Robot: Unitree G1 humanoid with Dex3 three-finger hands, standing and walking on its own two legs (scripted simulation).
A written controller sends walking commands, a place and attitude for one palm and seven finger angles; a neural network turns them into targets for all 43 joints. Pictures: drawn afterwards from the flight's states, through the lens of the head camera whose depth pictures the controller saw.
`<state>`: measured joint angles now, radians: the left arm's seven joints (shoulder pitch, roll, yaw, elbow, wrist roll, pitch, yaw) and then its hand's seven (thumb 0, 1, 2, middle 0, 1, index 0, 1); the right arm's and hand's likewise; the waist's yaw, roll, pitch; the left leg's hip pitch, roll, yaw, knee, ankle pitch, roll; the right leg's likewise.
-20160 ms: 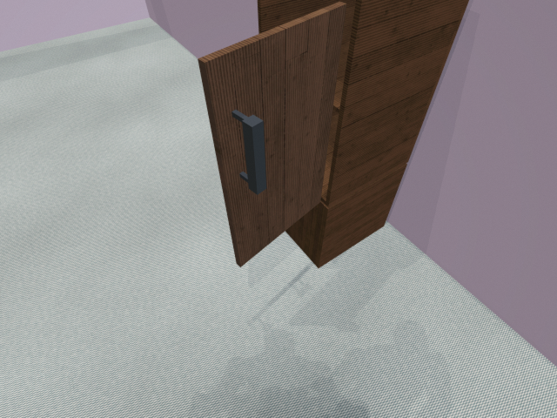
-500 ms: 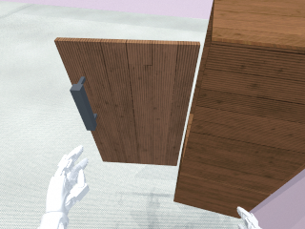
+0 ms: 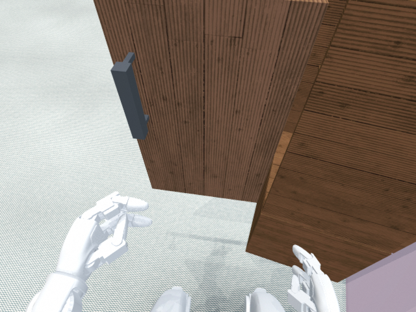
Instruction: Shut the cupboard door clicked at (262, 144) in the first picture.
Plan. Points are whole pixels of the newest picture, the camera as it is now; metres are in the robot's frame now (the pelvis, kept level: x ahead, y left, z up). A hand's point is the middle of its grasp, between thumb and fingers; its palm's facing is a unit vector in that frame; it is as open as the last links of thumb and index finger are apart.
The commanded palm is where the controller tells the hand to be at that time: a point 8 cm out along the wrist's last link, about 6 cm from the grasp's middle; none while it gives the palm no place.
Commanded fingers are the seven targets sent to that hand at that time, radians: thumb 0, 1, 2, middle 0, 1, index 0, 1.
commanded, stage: raise the hand and make a fist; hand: left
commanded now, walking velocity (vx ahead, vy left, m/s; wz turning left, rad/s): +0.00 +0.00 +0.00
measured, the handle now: (135, 98) +0.48 +0.18 +0.15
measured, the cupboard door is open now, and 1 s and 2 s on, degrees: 100 100 100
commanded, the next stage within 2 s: bring the fist close to the handle in 1.20 s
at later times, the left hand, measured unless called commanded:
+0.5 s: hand (107, 211) +0.25 +0.18 +0.12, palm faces -0.05 -1.00 -0.06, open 3.1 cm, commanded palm +0.22 +0.23 +0.13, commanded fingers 0.00 0.90 0.90 -1.30 -1.50 -1.30 -1.50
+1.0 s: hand (108, 190) +0.27 +0.17 +0.15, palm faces -0.06 -1.00 -0.06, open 3.1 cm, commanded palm +0.24 +0.23 +0.15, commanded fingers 0.00 0.90 0.90 -1.30 -1.50 -1.30 -1.50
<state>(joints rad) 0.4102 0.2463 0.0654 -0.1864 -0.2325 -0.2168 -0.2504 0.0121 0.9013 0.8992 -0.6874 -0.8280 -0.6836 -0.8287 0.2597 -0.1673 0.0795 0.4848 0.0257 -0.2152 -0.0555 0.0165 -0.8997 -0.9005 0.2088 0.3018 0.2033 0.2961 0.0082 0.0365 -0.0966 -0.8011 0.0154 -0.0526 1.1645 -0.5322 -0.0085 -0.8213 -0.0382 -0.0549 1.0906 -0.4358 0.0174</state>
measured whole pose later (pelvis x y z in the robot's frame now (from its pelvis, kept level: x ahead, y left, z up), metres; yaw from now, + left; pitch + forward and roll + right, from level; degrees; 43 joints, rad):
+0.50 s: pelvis +0.04 +0.00 +0.03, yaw +0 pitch +7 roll -2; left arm 0.44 0.27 0.14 -0.23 -0.27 -0.22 -0.25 0.01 0.90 0.90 -1.15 -1.33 -1.14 -1.33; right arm 0.26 -0.24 0.02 0.46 0.03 -0.23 -0.07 0.02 -0.90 -0.90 0.20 0.30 0.20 0.30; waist 0.01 0.03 -0.10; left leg -0.61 0.02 -0.04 0.99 -0.52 -0.01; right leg -0.64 -0.03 -0.05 0.94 -0.43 0.02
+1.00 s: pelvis +0.04 -0.01 +0.05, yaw +0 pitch +4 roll -1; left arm 0.32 0.28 0.20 -0.14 -0.31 -0.13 -0.31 0.01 0.90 0.90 -1.30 -1.50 -1.30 -1.50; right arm 0.30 -0.27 0.04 0.53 0.04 -0.25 -0.08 0.02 -0.90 -0.90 0.21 0.30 0.20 0.30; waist 0.01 0.04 -0.06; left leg -0.46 0.02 -0.04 0.84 -0.45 -0.02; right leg -0.50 -0.03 -0.05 0.81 -0.38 0.01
